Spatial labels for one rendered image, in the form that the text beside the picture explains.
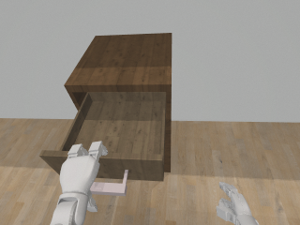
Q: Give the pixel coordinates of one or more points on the right robot hand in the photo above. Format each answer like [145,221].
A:
[229,210]

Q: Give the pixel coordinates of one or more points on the left robot forearm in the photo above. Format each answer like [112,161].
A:
[70,209]

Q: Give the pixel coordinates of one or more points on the right robot forearm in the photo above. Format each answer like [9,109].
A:
[245,219]

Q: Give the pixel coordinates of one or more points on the handle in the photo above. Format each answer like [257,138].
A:
[112,189]

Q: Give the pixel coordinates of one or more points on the cabinet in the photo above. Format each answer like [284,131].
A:
[127,63]

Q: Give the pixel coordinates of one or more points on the drawer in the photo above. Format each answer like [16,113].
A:
[131,125]

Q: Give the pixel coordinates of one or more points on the left robot hand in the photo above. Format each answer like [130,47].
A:
[80,170]

